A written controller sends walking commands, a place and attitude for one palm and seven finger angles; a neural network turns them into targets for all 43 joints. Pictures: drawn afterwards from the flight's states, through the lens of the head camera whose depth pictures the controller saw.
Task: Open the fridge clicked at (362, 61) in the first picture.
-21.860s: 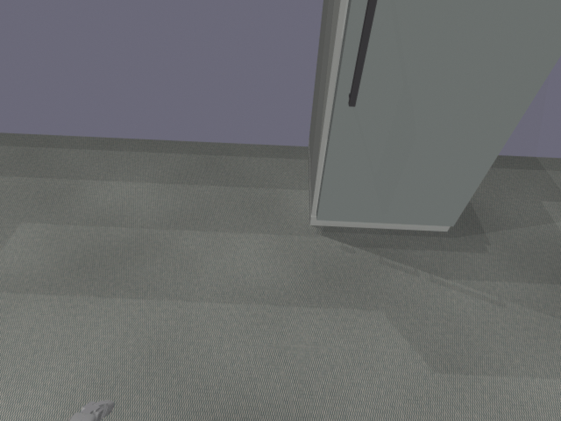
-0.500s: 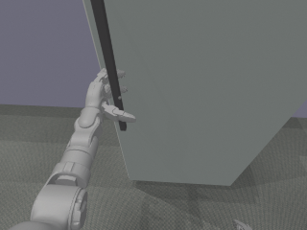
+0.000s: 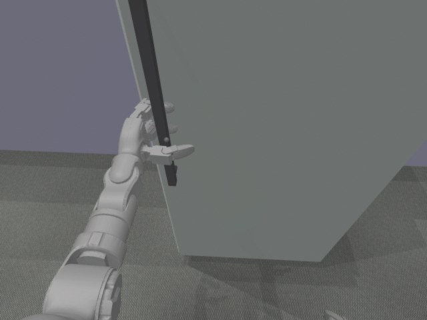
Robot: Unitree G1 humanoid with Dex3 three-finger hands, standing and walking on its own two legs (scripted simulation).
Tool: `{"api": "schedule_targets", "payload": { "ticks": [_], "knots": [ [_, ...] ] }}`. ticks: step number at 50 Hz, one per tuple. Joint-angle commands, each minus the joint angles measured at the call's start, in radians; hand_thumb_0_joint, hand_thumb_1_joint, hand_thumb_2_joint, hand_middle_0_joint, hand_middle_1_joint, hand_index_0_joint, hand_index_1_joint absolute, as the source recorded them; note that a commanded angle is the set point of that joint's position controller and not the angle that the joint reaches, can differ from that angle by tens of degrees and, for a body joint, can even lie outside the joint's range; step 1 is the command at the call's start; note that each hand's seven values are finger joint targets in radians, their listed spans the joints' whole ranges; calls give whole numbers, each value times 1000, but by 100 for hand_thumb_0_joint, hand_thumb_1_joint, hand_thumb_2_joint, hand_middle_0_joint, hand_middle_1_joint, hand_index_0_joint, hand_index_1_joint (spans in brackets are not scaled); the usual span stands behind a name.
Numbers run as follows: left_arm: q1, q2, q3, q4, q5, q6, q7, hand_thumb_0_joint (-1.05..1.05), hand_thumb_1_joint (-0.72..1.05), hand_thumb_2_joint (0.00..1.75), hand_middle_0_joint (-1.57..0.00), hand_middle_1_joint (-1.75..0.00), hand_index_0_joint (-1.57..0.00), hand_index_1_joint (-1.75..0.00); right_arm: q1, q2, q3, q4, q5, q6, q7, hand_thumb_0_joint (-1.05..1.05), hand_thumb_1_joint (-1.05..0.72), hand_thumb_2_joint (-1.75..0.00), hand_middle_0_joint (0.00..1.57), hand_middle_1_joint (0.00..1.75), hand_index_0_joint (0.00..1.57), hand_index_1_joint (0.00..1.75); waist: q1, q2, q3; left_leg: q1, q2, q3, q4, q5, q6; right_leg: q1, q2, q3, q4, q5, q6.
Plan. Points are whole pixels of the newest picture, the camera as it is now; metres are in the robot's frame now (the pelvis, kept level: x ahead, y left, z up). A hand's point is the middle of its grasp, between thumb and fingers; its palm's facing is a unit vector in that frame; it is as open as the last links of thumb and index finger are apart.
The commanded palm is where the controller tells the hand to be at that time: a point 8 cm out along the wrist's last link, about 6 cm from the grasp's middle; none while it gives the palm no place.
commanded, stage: grip the handle and tug to test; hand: left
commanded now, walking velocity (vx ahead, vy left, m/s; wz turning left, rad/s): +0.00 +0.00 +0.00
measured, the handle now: (162, 112) +0.47 +0.11 +0.16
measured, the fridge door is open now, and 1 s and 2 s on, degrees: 0 0 7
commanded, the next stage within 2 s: pull the door a little, standing still in 1.06 s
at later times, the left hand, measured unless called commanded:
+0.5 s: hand (172, 140) +0.43 +0.09 +0.12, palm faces -0.07 -1.00 +0.00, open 5.1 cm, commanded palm +0.41 +0.15 +0.13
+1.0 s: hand (173, 141) +0.42 +0.08 +0.12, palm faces -0.06 -1.00 +0.00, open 5.3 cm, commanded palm +0.38 +0.15 +0.13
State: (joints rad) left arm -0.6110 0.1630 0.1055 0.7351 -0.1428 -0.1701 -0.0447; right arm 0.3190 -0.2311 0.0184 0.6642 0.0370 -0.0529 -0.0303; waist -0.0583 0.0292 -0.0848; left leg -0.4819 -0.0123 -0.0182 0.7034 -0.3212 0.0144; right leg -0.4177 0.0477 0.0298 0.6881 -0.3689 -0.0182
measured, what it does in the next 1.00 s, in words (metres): stands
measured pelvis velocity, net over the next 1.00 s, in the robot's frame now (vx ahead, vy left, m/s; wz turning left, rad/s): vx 0.01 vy -0.01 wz -0.02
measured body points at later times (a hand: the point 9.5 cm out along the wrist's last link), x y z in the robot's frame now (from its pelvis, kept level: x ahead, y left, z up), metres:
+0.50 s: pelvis +0.00 +0.00 +0.00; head +0.02 -0.01 +0.45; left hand +0.42 +0.14 +0.12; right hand +0.09 -0.25 -0.12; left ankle +0.02 +0.11 -0.72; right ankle -0.01 -0.11 -0.72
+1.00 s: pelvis +0.01 -0.01 +0.00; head +0.03 -0.02 +0.45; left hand +0.42 +0.14 +0.13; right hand +0.10 -0.27 -0.11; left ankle +0.02 +0.11 -0.72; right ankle -0.01 -0.11 -0.72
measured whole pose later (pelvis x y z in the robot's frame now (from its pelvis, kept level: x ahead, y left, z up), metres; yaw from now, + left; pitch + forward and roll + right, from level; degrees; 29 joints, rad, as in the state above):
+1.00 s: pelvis +0.01 -0.01 +0.00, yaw -1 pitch +6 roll +0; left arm -0.49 0.17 0.13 0.62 -0.15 -0.16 -0.04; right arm 0.34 -0.24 0.01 0.64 0.04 -0.05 -0.02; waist -0.07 0.03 -0.09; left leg -0.44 0.01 0.00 0.67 -0.33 0.00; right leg -0.40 0.06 0.05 0.67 -0.37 -0.03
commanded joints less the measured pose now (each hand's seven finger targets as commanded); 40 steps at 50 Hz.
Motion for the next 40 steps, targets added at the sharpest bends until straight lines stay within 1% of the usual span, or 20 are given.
{"api": "schedule_targets", "payload": {
  "ticks": [1, 5, 6, 8, 11, 12, 14, 17, 19, 20, 21, 22, 23, 25, 30, 32, 33, 35, 37, 40],
  "knots": [
    [-476, 158, 45, -241, 3, -60, 4, 0, 39, 68, -40, -133, -40, -133, -16, -132, -44, -126, -3, -43, -7, 0, -90, -90, 20, 30, 20, 30, 2, -36, -266, 214, 1, 9, -70, 193, 23, 12, -4, -45, -107, 306, -4],
    [-503, 157, 43, -233, -7, -68, -1, 0, 57, 76, -42, -135, -42, -135, -18, -132, -43, -126, -3, -43, -12, 0, -90, -90, 20, 30, 20, 30, -8, -59, -269, 212, 1, 6, -67, 181, 25, 15, -3, -42, -111, 298, -3],
    [-492, 170, 55, -245, -8, -74, -4, 0, 62, 78, -42, -136, -42, -136, -20, -133, -45, -126, -2, -43, -13, 0, -90, -90, 20, 30, 20, 30, 1, -36, -292, 225, 2, 8, -66, 193, 23, 23, -4, -40, -108, 310, -5],
    [-482, 139, 25, -262, -11, -80, -12, 0, 71, 82, -43, -137, -43, -137, -22, -130, -44, -130, -1, -47, -13, 0, -90, -90, 20, 30, 20, 30, -2, -15, -318, 253, 3, 5, -60, 224, 22, 20, -3, -46, -99, 331, -5],
    [-500, 100, -11, -236, -14, -72, -20, 0, 85, 88, -44, -139, -44, -139, -15, -132, -45, -119, 1, -52, -11, 0, -90, -90, 20, 30, 20, 30, -20, -23, -287, 254, 6, -2, -60, 208, 19, -18, 0, -54, -102, 303, -4],
    [-481, 127, 12, -203, -13, -68, -18, 0, 90, 90, -45, -140, -45, -140, -9, -139, -47, -115, 1, -48, -14, 0, -90, -90, 20, 30, 20, 30, -13, -51, -270, 234, 6, -7, -61, 203, 20, -7, 0, -55, -106, 294, -5],
    [-511, 113, 1, -182, -16, -53, -18, 0, 90, 90, -45, -140, -45, -140, -16, -137, -44, -115, 3, -47, -13, 0, -90, -90, 20, 30, 20, 30, -24, -65, -247, 217, 3, -4, -67, 161, 24, -25, -2, -52, -116, 267, 0],
    [-512, 191, 74, -157, -15, -46, 3, 0, 90, 90, -45, -140, -45, -140, -13, -143, -43, -111, -2, -37, -20, 0, -90, -90, 20, 30, 20, 30, -3, -76, -255, 193, 0, -2, -70, 164, 25, 6, -7, -47, -117, 266, -1],
    [-561, 152, 46, -179, -11, -55, 15, 0, 90, 90, -45, -140, -45, -140, -20, -129, -37, -115, -4, -39, -17, 0, -90, -90, 20, 30, 20, 30, -13, -47, -262, 202, -3, 2, -68, 161, 24, -5, -7, -46, -112, 268, 0],
    [-556, 188, 77, -166, -3, -63, 23, 0, 90, 90, -45, -140, -45, -140, -14, -131, -38, -109, -6, -38, -17, 0, -90, -90, 20, 30, 20, 30, -4, -52, -271, 199, -1, -1, -67, 164, 22, -2, -7, -44, -109, 267, -3],
    [-564, 174, 61, -167, 4, -71, 25, 0, 90, 90, -45, -140, -45, -140, -15, -129, -35, -111, -7, -37, -15, 0, -90, -90, 20, 30, 20, 30, -7, -28, -265, 197, -2, 3, -67, 158, 21, -9, -7, -43, -106, 260, -3],
    [-564, 196, 79, -161, 10, -83, 33, 0, 90, 90, -45, -140, -45, -140, -1, -132, -39, -109, -10, -35, -16, 0, -90, -90, 20, 30, 20, 30, -6, -63, -283, 196, 0, -2, -64, 177, 23, 11, -7, -47, -101, 275, -3],
    [-548, 183, 71, -174, 13, -91, 33, 0, 90, 90, -45, -140, -45, -140, -7, -129, -39, -115, -10, -38, -13, 0, -90, -90, 20, 30, 20, 30, -1, -43, -293, 202, 0, 1, -63, 186, 22, 9, -5, -44, -96, 288, -4],
    [-566, 176, 58, -177, 17, -99, 32, 0, 90, 90, -45, -140, -45, -140, -4, -129, -41, -112, -10, -37, -13, 0, -90, -90, 20, 30, 20, 30, -13, -67, -305, 202, -1, 6, -59, 174, 25, 12, -6, -39, -101, 292, 0],
    [-580, 145, 26, -170, 14, -108, 21, 0, 90, 90, -45, -140, -45, -140, -6, -127, -44, -109, -7, -39, -15, 0, -90, -90, 20, 30, 20, 30, -22, -38, -299, 216, -1, 8, -59, 161, 24, -3, -5, -37, -108, 283, 0],
    [-558, 163, 47, -171, 3, -111, 19, 0, 90, 90, -45, -140, -45, -140, 1, -133, -46, -108, -8, -41, -16, 0, -90, -90, 20, 30, 20, 30, -15, -67, -316, 217, 1, 6, -58, 173, 26, 19, -4, -39, -108, 291, 0],
    [-523, 161, 56, -171, -5, -109, 16, 0, 90, 90, -45, -140, -45, -140, -4, -131, -44, -113, -7, -42, -15, 0, -90, -90, 20, 30, 20, 30, -2, -60, -321, 213, 0, 7, -63, 181, 24, 30, -3, -40, -105, 306, -2],
    [-503, 140, 42, -193, -13, -106, 9, 0, 90, 90, -45, -140, -45, -140, -14, -127, -43, -120, -5, -46, -11, 0, -90, -90, 20, 30, 20, 30, 0, -45, -310, 212, -3, 15, -64, 177, 24, 34, -3, -39, -108, 314, -1],
    [-458, 170, 62, -192, -8, -110, 8, 0, 90, 90, -45, -140, -45, -140, -8, -132, -46, -122, -6, -46, -12, 0, -90, -90, 20, 30, 20, 30, 9, -83, -304, 191, -2, 16, -66, 180, 27, 58, -5, -38, -110, 317, 0],
    [-395, 145, 46, -272, -2, -116, 7, 0, 90, 90, -45, -140, -45, -140, -19, -125, -48, -141, -5, -52, -3, 0, -90, -90, 20, 30, 20, 30, 25, -32, -324, 215, -3, 27, -64, 212, 27, 66, -4, -34, -102, 364, -2]
  ]
}}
